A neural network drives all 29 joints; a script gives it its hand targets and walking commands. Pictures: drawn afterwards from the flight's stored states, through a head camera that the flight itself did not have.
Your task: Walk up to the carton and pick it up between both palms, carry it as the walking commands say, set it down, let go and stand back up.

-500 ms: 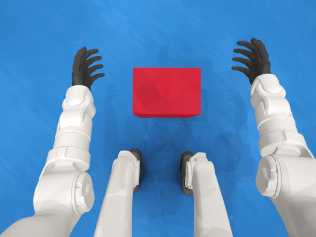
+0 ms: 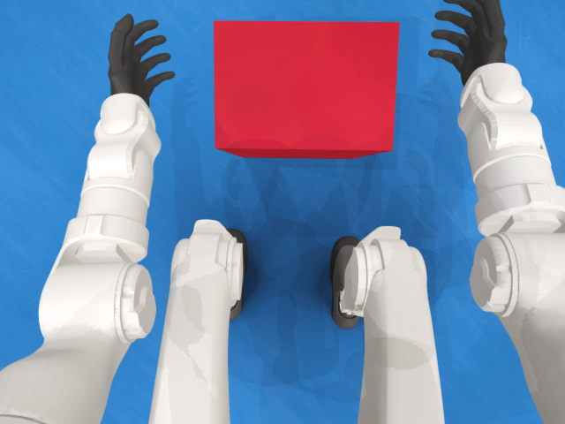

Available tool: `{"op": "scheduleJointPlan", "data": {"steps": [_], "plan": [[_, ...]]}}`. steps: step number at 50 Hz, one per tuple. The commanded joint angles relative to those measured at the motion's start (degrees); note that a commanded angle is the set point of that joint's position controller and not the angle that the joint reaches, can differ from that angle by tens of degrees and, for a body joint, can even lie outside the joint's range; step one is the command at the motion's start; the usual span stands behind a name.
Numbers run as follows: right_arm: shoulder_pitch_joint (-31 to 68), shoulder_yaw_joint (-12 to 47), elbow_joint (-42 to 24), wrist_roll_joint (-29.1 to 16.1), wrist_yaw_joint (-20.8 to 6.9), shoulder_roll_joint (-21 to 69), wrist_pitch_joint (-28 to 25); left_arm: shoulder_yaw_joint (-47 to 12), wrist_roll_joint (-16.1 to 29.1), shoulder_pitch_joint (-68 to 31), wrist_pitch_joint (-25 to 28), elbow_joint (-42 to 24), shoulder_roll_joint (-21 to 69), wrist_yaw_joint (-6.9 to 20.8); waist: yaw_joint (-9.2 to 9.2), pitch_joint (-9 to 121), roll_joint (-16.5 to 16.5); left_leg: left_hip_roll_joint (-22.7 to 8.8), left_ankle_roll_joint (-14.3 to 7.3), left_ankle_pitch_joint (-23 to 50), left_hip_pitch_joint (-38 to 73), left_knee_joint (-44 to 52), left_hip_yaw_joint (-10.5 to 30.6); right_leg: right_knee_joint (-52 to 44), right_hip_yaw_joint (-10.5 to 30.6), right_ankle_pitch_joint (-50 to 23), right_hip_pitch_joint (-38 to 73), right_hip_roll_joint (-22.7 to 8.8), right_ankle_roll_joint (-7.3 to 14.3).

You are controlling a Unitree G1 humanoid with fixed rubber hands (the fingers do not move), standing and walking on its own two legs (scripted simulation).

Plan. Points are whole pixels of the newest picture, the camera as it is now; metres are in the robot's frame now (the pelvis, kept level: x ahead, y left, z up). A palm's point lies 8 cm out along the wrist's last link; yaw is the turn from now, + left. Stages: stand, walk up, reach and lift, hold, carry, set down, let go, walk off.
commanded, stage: reach and lift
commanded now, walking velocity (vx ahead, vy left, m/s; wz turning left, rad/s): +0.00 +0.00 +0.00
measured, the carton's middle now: (300, 108) +0.50 -0.01 -0.31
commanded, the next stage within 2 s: none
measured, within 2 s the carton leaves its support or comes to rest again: leaves its support in 1.92 s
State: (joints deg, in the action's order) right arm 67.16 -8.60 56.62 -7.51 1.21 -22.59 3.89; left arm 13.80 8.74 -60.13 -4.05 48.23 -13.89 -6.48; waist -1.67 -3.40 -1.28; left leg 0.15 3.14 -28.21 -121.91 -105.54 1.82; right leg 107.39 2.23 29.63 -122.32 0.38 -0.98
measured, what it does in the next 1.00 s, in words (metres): lowers itself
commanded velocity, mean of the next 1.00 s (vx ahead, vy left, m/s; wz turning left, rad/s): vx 0.00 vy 0.00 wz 0.00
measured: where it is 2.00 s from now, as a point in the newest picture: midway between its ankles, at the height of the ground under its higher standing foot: (287, 293)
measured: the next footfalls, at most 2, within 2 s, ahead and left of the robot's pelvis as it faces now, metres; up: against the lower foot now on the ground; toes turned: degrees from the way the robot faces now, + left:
none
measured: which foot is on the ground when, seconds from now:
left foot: down 0.00-1.00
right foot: down 0.00-1.00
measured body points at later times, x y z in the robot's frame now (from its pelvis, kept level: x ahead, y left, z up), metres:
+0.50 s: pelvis -0.01 +0.00 -0.09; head +0.35 -0.01 +0.18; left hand +0.50 +0.22 -0.26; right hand +0.52 -0.20 -0.27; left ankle +0.12 +0.14 -0.43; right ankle +0.11 -0.12 -0.43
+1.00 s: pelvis -0.01 +0.00 -0.08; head +0.34 -0.02 +0.19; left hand +0.50 +0.20 -0.25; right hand +0.52 -0.17 -0.26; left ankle +0.12 +0.14 -0.43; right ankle +0.11 -0.12 -0.43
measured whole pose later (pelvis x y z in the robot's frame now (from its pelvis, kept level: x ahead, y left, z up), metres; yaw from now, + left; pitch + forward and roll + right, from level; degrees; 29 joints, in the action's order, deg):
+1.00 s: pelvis -0.01 +0.00 -0.08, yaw +1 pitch +37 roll +3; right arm 74.2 2.0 63.2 -16.0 5.2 -20.9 -1.0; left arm 6.1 17.2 -69.8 1.2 59.2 -17.6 -7.5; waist -1.6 -15.7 0.1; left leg 1.0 4.5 -29.4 -129.2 -121.5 2.2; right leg 124.0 2.8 30.9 -130.3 0.8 -0.8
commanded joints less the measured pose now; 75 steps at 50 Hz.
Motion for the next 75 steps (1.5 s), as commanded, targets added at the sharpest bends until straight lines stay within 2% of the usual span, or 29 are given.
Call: {"op": "scheduleJointPlan", "data": {"steps": [1,3,4,5,6,7,10,13,14,19,20,21,22,24,28,35,36,40,41,43,51,53,54,55,56,60,61,66,75], "plan": [[12.43,-0.31,-2.58,-1.04,0.97,-9.12,-1.89,0.02,0.85,-11.39,2.35,-4.15,-8.20,-0.11,-0.70,67.41,0.41,1.86,0.57,14.18,27.77,2.65,-7.21,-4.42,-2.48,-14.77,35.76,1.81,-0.92],[14.87,1.90,-11.41,-3.29,1.58,-6.44,-2.68,-1.16,1.94,-13.49,3.31,-10.01,-9.96,-0.24,-2.78,73.17,-0.75,2.35,0.37,18.45,31.94,0.92,-7.40,-3.49,-2.88,-18.48,36.52,1.76,-1.67],[11.44,2.26,-4.16,-2.60,1.65,-8.19,-2.41,0.22,1.89,-10.21,2.53,-1.39,-8.78,-0.29,-1.77,69.89,-1.58,2.00,0.74,17.51,28.07,-1.38,-7.96,-2.50,-1.57,-19.59,38.39,1.50,-1.28],[12.85,4.49,-8.10,-3.90,1.53,-4.89,-2.63,-1.96,2.19,-9.69,3.20,-6.27,-7.54,-0.25,-3.44,69.17,-1.75,2.42,0.39,14.75,27.74,0.13,-8.23,-2.27,-2.62,-16.48,37.01,1.65,-1.49],[16.60,4.73,-11.02,-4.32,1.78,-4.90,-2.74,-1.15,3.27,-13.06,2.72,-6.82,-7.95,-0.19,-1.98,67.27,-6.19,1.83,-0.27,15.72,23.66,-0.86,-7.38,-3.06,-1.68,-18.81,38.73,1.44,-1.67],[13.64,4.08,-5.17,-3.24,1.75,-4.27,-2.49,-1.55,2.73,-10.31,2.44,0.04,-6.85,0.19,-0.43,62.68,-5.46,1.30,-0.70,13.94,22.27,-1.14,-6.97,-2.45,-1.51,-18.05,35.38,1.27,-1.84],[13.14,4.49,-5.36,-3.90,1.85,-6.06,-3.18,0.69,2.53,-11.27,3.88,-1.53,-10.03,-0.15,-3.66,61.80,-5.31,1.80,-0.47,13.90,20.16,-3.05,-7.77,0.24,-1.48,-17.54,35.32,1.13,-1.78],[17.02,2.36,-8.01,-3.19,3.04,-9.85,-3.63,-1.14,3.08,-14.69,4.33,-2.92,-11.37,-0.44,-0.25,60.92,-4.15,1.32,0.36,12.67,23.44,-3.48,-5.32,1.73,-2.94,-13.43,30.97,0.73,-1.94],[15.40,1.71,-0.82,-2.50,3.24,-10.17,-3.44,-1.35,3.47,-14.19,4.14,2.32,-10.42,-0.50,-1.16,57.45,-0.72,1.14,0.54,11.83,23.78,-5.80,-6.31,1.84,-1.12,-10.06,26.85,0.35,-0.95],[20.38,5.62,-3.52,-5.64,3.55,-9.72,-5.12,-3.64,6.35,-18.95,5.47,-0.63,-11.31,-0.22,-0.95,60.48,-4.07,0.80,0.28,11.59,23.25,-8.41,-5.73,4.20,-1.89,-10.47,27.64,-0.14,-1.06],[16.48,7.01,-0.03,-6.27,3.33,-7.56,-4.88,-5.22,7.91,-17.07,5.07,5.03,-9.40,-0.14,-0.22,60.71,-3.18,0.28,0.37,13.02,24.11,-8.74,-6.22,4.87,-2.04,-12.44,29.93,-0.25,-0.75],[19.58,7.55,-6.62,-7.32,3.48,-6.90,-5.10,-7.87,8.59,-18.33,5.37,-0.72,-9.42,-0.29,-0.01,65.33,-2.90,0.66,0.41,16.07,25.81,-8.32,-6.41,4.39,-2.18,-16.22,33.55,0.31,-1.47],[19.57,7.11,-3.52,-7.69,3.51,-8.95,-4.93,-8.81,10.25,-17.98,5.02,3.57,-8.27,0.22,2.73,64.58,-2.47,0.53,0.14,14.21,26.58,-9.71,-5.43,6.55,-3.00,-14.19,31.21,0.16,-1.17],[18.89,7.31,-2.37,-7.17,3.53,-9.93,-4.38,-7.39,9.08,-18.56,4.98,1.95,-10.59,-0.32,0.09,64.66,1.13,0.17,0.89,12.53,28.95,-8.57,-5.82,6.79,-3.33,-10.81,29.80,-0.58,-1.32],[21.36,3.88,-4.57,-6.63,3.91,-12.52,-4.04,-7.94,10.11,-21.56,4.51,-1.08,-12.11,-0.85,3.26,64.86,0.44,0.49,0.87,11.31,29.84,-8.35,-6.06,5.52,-3.60,-9.14,29.07,-0.25,-1.06],[16.97,4.66,5.35,-4.61,2.59,-9.07,-4.21,-6.59,7.56,-17.94,4.35,8.79,-10.63,-1.17,1.34,50.87,-2.05,2.06,-0.02,6.23,21.90,-6.14,-4.88,4.74,-3.54,-5.80,24.33,-0.39,-1.17],[16.60,6.15,5.51,-5.68,2.34,-7.47,-3.98,-4.04,5.62,-17.37,4.64,9.01,-10.83,-1.17,-2.07,49.27,-1.49,1.71,0.28,7.28,20.81,-6.78,-5.49,4.30,-2.19,-6.66,23.67,-0.55,-1.35],[18.95,10.70,3.42,-9.15,1.78,-1.41,-5.19,-4.56,5.82,-17.96,5.73,8.79,-8.29,-1.26,-3.41,50.63,-4.87,1.61,-0.69,11.05,18.92,-7.97,-5.24,4.87,-1.21,-11.25,25.13,-0.15,-1.30],[20.27,8.50,1.75,-9.41,1.62,-4.23,-5.02,-5.74,6.40,-20.69,5.81,6.94,-7.07,-1.04,-0.50,51.93,0.13,0.85,-0.39,10.11,20.55,-8.54,-5.54,5.86,-1.46,-10.90,23.60,0.32,-0.69],[19.99,9.27,0.99,-8.95,2.51,-2.60,-5.40,-5.19,6.34,-17.30,6.72,6.91,-6.80,-0.90,-2.76,54.08,-0.12,1.13,-0.12,11.56,21.70,-7.54,-6.11,4.77,-1.78,-10.66,25.27,0.13,-1.16],[20.19,6.77,1.52,-4.96,5.92,-6.56,-6.14,-8.32,9.41,-17.95,6.73,8.61,-4.80,-1.25,3.14,56.17,-1.49,1.77,0.35,7.37,18.88,-7.08,-6.53,2.02,-1.44,-8.03,30.27,1.36,-1.36],[23.69,7.19,0.60,-6.02,6.09,-5.16,-5.50,-7.81,8.78,-22.06,6.58,5.68,-5.89,-1.89,1.11,56.39,-0.52,1.35,0.79,10.07,21.15,-6.94,-5.99,3.73,-1.82,-10.69,28.72,0.98,-1.07],[22.67,10.47,1.76,-6.94,5.92,-1.18,-5.31,-8.58,9.12,-23.51,6.60,4.58,-4.34,-1.75,-0.54,55.63,-5.06,1.98,-0.37,8.37,18.65,-6.73,-5.66,2.87,-0.49,-9.68,30.97,0.39,-0.46],[23.51,11.52,-0.27,-6.39,5.57,1.72,-5.76,-10.69,9.74,-21.75,6.24,8.97,-0.93,-1.39,2.29,56.71,-4.17,2.31,-0.60,9.31,20.22,-6.51,-5.14,2.44,-1.98,-10.12,31.70,1.46,-0.89],[22.67,11.01,0.47,-6.88,5.53,0.10,-6.29,-9.72,9.47,-21.74,7.11,7.21,-1.81,-1.48,-0.25,56.42,-2.60,2.33,0.18,10.86,20.12,-6.62,-5.78,3.22,-2.15,-11.71,30.04,1.05,-0.99],[22.46,9.83,3.64,-6.16,5.41,0.23,-6.03,-9.20,6.99,-21.33,7.29,7.94,-1.83,-2.51,-0.56,54.97,-1.07,2.83,0.53,11.76,22.01,-5.34,-4.81,3.65,-2.53,-10.88,26.82,1.50,-1.16],[22.38,11.29,3.56,-6.38,5.34,1.98,-6.39,-9.62,8.30,-22.77,7.30,8.06,-0.61,-2.63,1.36,54.68,-2.74,3.30,0.35,10.60,22.68,-5.97,-5.23,2.20,-2.52,-10.40,28.17,1.63,-0.46],[22.51,14.69,3.46,-7.76,5.42,6.57,-7.47,-9.47,6.02,-19.45,8.34,11.56,2.34,-3.17,-2.78,55.46,-3.03,3.95,-0.04,11.36,23.32,-5.45,-5.31,1.82,-1.76,-10.88,28.33,2.17,-1.03],[31.14,18.00,3.28,-7.60,2.68,23.97,-7.56,-15.94,6.43,-32.00,8.43,4.03,21.84,0.27,0.07,57.85,-1.53,5.09,0.26,11.24,22.55,-6.20,-6.02,1.74,-1.41,-11.75,27.60,3.91,0.11]]}}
